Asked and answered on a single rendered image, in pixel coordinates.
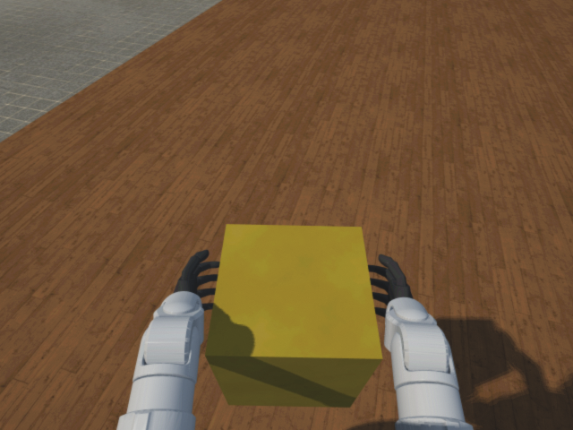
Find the carton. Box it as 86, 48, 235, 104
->
205, 224, 382, 408

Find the left robot hand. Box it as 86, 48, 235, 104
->
173, 250, 220, 311

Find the robot right forearm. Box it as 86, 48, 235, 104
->
384, 297, 474, 430

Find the robot left forearm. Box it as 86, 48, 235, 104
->
116, 291, 204, 430

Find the right robot hand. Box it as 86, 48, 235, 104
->
368, 254, 413, 317

